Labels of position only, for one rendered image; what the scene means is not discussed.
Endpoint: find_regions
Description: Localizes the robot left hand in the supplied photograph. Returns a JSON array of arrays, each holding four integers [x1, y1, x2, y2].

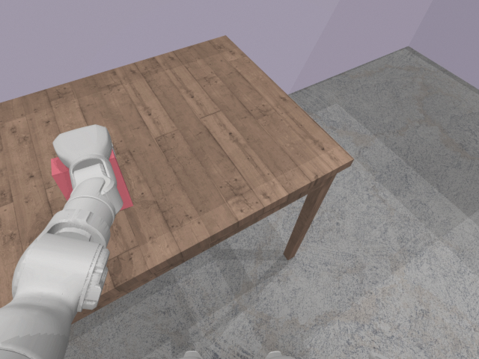
[[52, 124, 116, 169]]

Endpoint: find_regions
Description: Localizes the table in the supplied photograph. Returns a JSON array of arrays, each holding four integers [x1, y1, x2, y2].
[[0, 35, 354, 324]]

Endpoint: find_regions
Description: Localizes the robot left forearm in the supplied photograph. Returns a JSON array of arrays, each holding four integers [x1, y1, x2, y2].
[[12, 154, 123, 298]]

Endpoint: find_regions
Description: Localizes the left robot upper arm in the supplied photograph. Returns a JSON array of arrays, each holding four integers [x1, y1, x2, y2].
[[0, 233, 110, 359]]

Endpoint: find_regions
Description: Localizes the sponge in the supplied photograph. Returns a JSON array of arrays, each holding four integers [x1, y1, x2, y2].
[[51, 150, 133, 210]]

